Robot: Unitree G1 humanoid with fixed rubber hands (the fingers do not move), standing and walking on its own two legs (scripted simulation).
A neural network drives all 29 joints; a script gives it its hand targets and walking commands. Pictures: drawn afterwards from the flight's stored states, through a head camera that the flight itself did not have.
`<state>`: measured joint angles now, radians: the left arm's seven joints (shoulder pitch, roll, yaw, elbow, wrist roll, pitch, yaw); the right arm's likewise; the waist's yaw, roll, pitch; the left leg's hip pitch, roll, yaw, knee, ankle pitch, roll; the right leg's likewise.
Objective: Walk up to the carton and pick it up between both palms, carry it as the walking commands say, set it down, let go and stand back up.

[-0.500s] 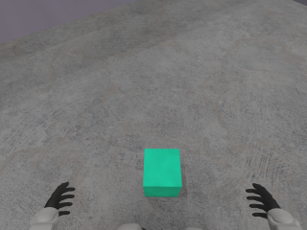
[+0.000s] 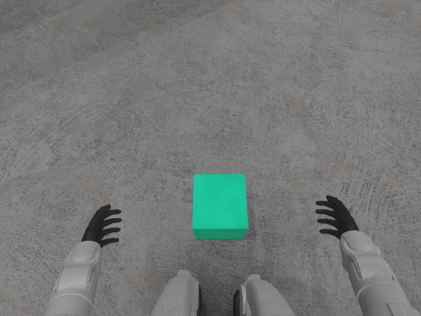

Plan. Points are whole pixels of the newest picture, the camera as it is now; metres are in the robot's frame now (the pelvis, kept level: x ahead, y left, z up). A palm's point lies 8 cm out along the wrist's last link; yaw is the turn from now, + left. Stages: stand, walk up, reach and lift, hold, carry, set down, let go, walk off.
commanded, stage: reach and lift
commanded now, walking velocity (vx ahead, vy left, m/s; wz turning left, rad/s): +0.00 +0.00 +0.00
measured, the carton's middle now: (219, 208) +0.45 +0.00 -0.60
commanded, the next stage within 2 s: none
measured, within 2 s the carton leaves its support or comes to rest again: neither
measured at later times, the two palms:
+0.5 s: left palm (135, 186) +0.39 +0.21 -0.14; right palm (307, 185) +0.39 -0.21 -0.13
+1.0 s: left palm (152, 175) +0.44 +0.19 -0.20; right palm (291, 178) +0.43 -0.19 -0.20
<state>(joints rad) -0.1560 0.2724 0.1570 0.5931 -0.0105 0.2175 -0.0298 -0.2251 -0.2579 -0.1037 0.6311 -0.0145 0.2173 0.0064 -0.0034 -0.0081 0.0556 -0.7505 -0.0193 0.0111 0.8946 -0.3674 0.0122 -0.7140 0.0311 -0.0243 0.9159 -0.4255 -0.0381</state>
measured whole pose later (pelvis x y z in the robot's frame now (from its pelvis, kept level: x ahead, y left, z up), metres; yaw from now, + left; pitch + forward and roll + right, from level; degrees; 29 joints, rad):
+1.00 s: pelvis -0.03 +0.01 -0.08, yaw -1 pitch +47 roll -1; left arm -0.98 0.17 0.34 0.87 0.07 0.07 0.04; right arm -0.96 -0.19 -0.33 0.87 -0.05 0.05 -0.01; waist -0.01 0.01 -0.11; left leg -1.62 -0.01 0.02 1.12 -0.32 0.03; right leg -1.58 0.03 -0.03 1.15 -0.38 -0.02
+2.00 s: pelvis -0.09 +0.01 -0.34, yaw -1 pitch +40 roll +0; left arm -1.36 0.35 0.10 1.12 -0.23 0.03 0.13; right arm -1.34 -0.32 -0.08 1.08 0.22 0.05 -0.13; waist -0.01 0.00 0.26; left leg -2.30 0.02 0.04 2.11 -0.50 0.04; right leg -2.26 0.01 -0.07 2.15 -0.59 -0.05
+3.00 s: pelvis -0.10 +0.01 -0.35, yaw -2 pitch +35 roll -1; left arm -1.51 0.31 0.03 1.23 -0.23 0.00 0.17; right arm -1.48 -0.28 -0.01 1.17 0.24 0.02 -0.17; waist 0.00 0.00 0.40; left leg -2.28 0.02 0.04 2.17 -0.51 0.05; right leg -2.23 0.02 -0.07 2.21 -0.59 -0.05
